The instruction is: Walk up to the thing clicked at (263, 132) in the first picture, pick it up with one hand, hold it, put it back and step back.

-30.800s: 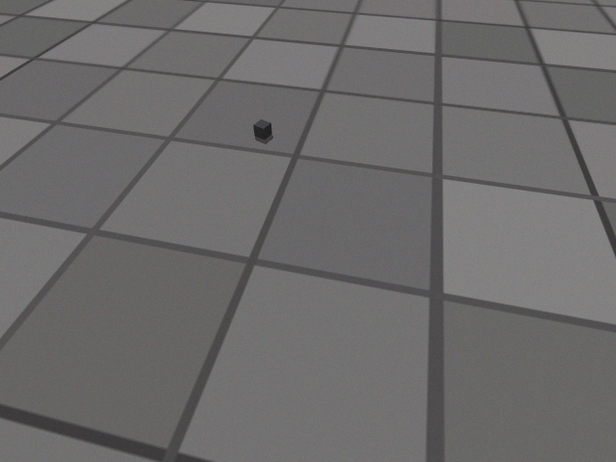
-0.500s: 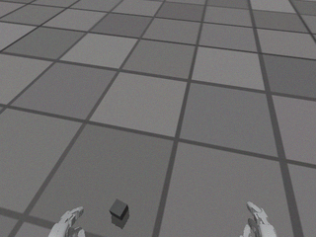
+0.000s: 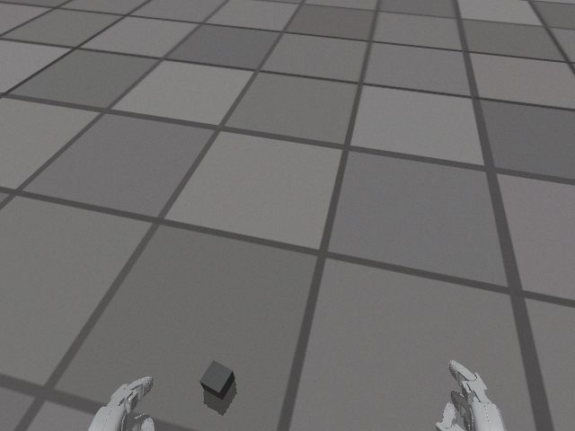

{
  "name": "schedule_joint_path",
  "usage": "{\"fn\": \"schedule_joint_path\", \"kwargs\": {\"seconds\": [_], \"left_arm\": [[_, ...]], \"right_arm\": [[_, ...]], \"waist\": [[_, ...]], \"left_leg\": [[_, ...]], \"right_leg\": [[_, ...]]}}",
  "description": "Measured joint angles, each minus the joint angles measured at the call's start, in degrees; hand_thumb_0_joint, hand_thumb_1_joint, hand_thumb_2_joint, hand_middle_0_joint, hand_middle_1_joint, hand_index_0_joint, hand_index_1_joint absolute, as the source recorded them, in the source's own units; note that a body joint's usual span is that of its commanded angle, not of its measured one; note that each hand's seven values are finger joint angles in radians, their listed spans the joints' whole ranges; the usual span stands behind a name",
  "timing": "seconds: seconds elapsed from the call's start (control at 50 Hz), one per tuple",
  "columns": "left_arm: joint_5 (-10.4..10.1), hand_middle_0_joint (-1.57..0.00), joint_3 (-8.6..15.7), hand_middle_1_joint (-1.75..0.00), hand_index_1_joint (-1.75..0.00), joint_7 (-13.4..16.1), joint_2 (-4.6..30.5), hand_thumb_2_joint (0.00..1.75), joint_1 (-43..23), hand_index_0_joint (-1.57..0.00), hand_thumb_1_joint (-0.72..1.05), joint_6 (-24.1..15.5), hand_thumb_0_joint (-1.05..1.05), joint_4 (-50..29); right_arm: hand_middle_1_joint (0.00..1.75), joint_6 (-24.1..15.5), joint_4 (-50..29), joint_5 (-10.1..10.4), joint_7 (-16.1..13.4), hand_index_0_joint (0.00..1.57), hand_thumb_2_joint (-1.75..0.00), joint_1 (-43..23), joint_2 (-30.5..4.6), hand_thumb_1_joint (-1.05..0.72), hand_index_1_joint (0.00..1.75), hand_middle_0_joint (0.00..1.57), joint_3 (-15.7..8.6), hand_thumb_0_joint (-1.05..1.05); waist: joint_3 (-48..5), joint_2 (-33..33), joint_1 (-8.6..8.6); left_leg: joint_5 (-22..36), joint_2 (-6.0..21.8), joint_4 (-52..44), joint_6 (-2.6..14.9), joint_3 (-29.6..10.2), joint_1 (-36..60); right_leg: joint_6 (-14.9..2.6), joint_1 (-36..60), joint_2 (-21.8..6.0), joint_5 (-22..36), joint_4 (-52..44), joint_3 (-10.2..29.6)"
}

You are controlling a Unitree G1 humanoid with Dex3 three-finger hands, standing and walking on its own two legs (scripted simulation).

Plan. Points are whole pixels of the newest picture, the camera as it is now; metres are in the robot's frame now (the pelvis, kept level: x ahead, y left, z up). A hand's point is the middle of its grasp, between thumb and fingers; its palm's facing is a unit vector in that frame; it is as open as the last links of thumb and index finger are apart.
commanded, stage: home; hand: left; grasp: from above
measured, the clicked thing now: (217, 379) +0.44 +0.22 -0.68
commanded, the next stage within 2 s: stand in 0.82 s
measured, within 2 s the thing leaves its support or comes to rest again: neither
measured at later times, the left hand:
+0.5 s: hand out of the picture +0.17 +0.18 -0.05, palm faces +0.04 -0.98 -0.20, open 7.4 cm
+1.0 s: hand out of the picture +0.17 +0.19 -0.07, palm faces +0.01 -0.96 -0.29, open 7.4 cm
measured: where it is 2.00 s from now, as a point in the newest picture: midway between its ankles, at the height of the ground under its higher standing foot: outside the picture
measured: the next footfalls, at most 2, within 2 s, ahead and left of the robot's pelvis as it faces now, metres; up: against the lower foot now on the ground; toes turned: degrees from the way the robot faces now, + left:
none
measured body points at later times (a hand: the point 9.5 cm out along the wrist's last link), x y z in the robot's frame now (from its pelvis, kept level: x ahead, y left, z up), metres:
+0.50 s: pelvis +0.01 +0.00 +0.00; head +0.02 +0.01 +0.45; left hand +0.16 +0.23 -0.03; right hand +0.16 -0.24 -0.06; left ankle +0.01 +0.12 -0.68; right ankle -0.01 -0.13 -0.68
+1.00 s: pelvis +0.00 +0.00 +0.01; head +0.02 +0.01 +0.46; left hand +0.17 +0.24 -0.05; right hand +0.16 -0.25 -0.08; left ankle +0.01 +0.12 -0.68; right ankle -0.01 -0.13 -0.68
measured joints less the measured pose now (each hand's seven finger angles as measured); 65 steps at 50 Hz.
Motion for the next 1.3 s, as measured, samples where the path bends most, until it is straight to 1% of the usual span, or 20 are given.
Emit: {"fn": "schedule_joint_path", "kwargs": {"seconds": [0.52,0.92,0.94,0.98,1.0,1.02,1.06,1.12,1.2,1.3], "left_arm": [[0.1,-0.2,0.0,-0.3,-0.3,0.2,0.1,0.9,0.1,-0.2,0.9,0.0,0.01,-0.1],[0.1,-0.2,0.0,-0.3,-0.3,0.2,0.0,0.9,0.2,-0.2,0.9,-0.1,0.01,-0.3],[1.4,-0.2,-0.6,-0.3,-0.3,0.4,0.3,0.9,-1.4,-0.2,0.9,-2.9,0.01,2.5],[4.1,-0.21,-1.5,-0.3,-0.3,0.8,1.2,0.9,-7.3,-0.2,0.9,-10.4,0.01,13.4],[5.0,-0.21,-1.5,-0.3,-0.3,0.9,1.5,0.9,-9.8,-0.2,0.9,-12.9,0.01,18.5],[5.5,-0.21,-1.3,-0.3,-0.3,0.9,1.8,0.9,-11.8,-0.2,0.9,-14.9,0.01,22.9],[6.0,-0.21,-0.9,-0.3,-0.3,0.8,2.6,0.9,-14.3,-0.2,0.9,-17.6,0.01,29.7],[6.0,-0.21,0.1,-0.3,-0.3,0.7,3.4,0.9,-15.2,-0.2,0.9,-20.1,0.01,36.9],[5.9,-0.2,0.8,-0.3,-0.3,0.8,3.8,0.9,-15.0,-0.2,0.9,-22.0,0.01,45.3],[5.8,-0.2,1.0,-0.3,-0.3,0.9,3.8,0.9,-14.6,-0.2,0.9,-23.2,0.01,53.1]], "right_arm": [[0.3,0.5,0.2,-0.1,0.2,0.2,-0.89,0.1,0.1,-0.9,0.3,0.2,-0.3,0.01],[0.3,0.9,0.1,0.0,0.3,0.2,-0.89,0.2,0.1,-0.9,0.3,0.2,-0.4,0.01],[0.3,1.2,1.3,-1.6,0.8,0.2,-0.89,-0.6,0.0,-0.9,0.3,0.2,-1.0,0.01],[0.3,4.3,6.1,-4.4,3.3,0.2,-0.9,-3.2,-0.8,-0.9,0.3,0.2,-1.3,0.01],[0.3,6.2,8.4,-5.3,4.6,0.2,-0.89,-4.4,-1.5,-0.9,0.3,0.2,-1.2,0.01],[0.3,7.6,10.1,-5.7,5.8,0.2,-0.89,-5.2,-2.0,-0.9,0.3,0.2,-1.2,0.01],[0.3,9.2,12.7,-5.3,7.7,0.2,-0.89,-6.2,-2.8,-0.9,0.3,0.2,-1.8,0.01],[0.3,10.4,15.4,-4.2,9.3,0.21,-0.89,-6.4,-3.5,-0.9,0.3,0.2,-3.0,0.01],[0.3,11.6,18.7,-3.7,9.9,0.2,-0.89,-6.3,-4.2,-0.91,0.3,0.2,-4.2,0.01],[0.3,12.7,22.3,-3.5,9.8,0.2,-0.9,-6.0,-4.2,-0.91,0.3,0.2,-4.6,0.01]], "waist": [[-0.2,-0.1,-0.22],[-0.3,0.0,-0.16],[1.4,-0.3,0.18],[5.0,-1.7,1.68],[6.0,-2.3,2.25],[7.0,-2.7,2.6],[8.7,-3.2,3.06],[10.1,-3.4,3.43],[10.9,-3.0,3.41],[11.3,-2.6,3.39]], "left_leg": [[-0.7,0.0,0.1,0.26,0.1,0.3],[-0.7,0.0,0.2,0.08,0.0,0.3],[-0.5,-0.1,-0.2,0.17,0.1,1.8],[0.7,-0.9,-2.6,0.46,0.9,5.9],[1.4,-1.2,-4.0,0.51,1.2,7.3],[2.1,-1.5,-5.2,0.58,1.4,8.6],[3.3,-1.9,-7.6,0.7,1.7,11.0],[4.8,-2.2,-10.7,0.75,2.2,14.0],[6.4,-2.3,-14.3,0.88,2.3,17.6],[8.6,-2.4,-18.9,1.03,2.3,21.9]], "right_leg": [[0.29,0.5,0.0,-0.4,-0.4,0.1],[0.12,0.4,0.1,-0.5,-0.1,0.0],[0.12,1.8,-0.1,-0.5,-0.3,0.1],[0.01,5.2,-0.9,0.0,-1.3,0.8],[-0.02,6.3,-1.3,0.4,-2.0,1.1],[0.01,7.4,-1.5,0.9,-2.8,1.3],[0.18,9.4,-1.9,1.7,-4.4,1.5],[0.35,11.9,-2.2,3.0,-6.9,1.9],[0.55,15.5,-2.2,4.7,-10.5,2.0],[0.74,19.8,-2.3,7.0,-15.3,1.9]]}}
